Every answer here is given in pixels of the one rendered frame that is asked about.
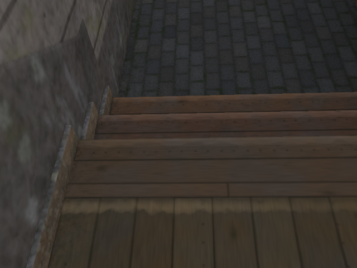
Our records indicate stairs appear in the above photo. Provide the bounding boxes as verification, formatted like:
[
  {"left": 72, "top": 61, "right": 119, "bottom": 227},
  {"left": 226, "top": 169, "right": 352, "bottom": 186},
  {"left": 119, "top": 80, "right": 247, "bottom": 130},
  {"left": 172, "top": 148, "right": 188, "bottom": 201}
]
[{"left": 94, "top": 92, "right": 357, "bottom": 140}]

